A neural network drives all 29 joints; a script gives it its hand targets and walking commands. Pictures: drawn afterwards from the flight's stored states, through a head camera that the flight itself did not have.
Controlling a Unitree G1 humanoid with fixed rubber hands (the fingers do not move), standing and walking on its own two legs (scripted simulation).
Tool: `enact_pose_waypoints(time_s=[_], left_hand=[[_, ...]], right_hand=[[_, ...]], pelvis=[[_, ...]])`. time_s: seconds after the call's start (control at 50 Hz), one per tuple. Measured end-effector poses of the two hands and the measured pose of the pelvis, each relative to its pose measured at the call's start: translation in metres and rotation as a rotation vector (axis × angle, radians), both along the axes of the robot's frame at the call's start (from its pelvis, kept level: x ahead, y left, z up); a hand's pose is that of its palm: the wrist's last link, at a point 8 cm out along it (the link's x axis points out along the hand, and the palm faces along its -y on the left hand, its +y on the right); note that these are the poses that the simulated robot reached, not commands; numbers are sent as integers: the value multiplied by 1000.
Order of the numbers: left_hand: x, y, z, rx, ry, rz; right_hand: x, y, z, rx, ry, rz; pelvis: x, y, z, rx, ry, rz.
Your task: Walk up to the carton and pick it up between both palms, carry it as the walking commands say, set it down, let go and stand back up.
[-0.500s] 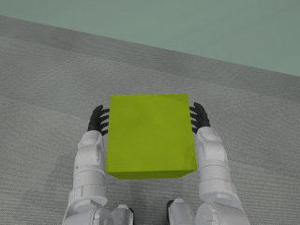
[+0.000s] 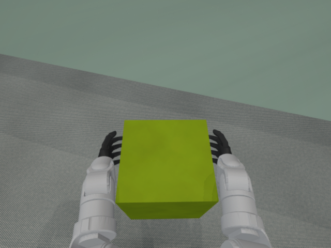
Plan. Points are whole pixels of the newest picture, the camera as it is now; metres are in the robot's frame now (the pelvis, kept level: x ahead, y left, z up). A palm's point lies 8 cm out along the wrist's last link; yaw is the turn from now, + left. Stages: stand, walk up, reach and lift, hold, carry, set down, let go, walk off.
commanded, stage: reach and lift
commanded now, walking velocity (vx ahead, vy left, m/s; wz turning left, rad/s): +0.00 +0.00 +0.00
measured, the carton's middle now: (165, 173) +0.31 +0.00 -0.06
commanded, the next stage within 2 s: hold in 1.34 s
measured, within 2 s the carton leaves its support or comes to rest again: neither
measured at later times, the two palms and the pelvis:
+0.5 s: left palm (102, 157) +0.30 +0.15 +0.06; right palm (227, 156) +0.30 -0.15 +0.05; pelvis +0.00 +0.00 +0.01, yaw -1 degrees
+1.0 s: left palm (101, 159) +0.30 +0.15 +0.05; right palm (227, 155) +0.30 -0.15 +0.05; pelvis +0.01 +0.00 +0.01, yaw +0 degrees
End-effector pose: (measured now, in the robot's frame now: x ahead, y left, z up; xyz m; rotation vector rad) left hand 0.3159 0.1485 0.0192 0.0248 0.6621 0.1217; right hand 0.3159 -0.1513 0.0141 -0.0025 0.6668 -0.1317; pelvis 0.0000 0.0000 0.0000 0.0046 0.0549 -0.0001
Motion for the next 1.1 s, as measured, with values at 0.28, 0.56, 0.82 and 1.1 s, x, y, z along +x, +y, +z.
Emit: enact_pose_waypoints(time_s=[0.28, 0.56, 0.82, 1.1], left_hand=[[-9, 1, 31, 4, -21, -8], [-12, 0, 35, 0, -4, -5], [-10, -1, 34, 4, -5, -8], [-16, 3, 33, 15, 2, -13]], right_hand=[[-11, 1, 31, -8, -21, -1], [-15, 0, 35, -1, -4, -10], [-12, 0, 35, -9, -5, -4], [-16, 4, 35, -27, 3, 12]], pelvis=[[3, 3, 5, -3, -132, -10], [3, 2, 5, -6, -166, -10], [6, 0, 6, -6, -164, -9], [10, 3, 7, -7, -167, -5]])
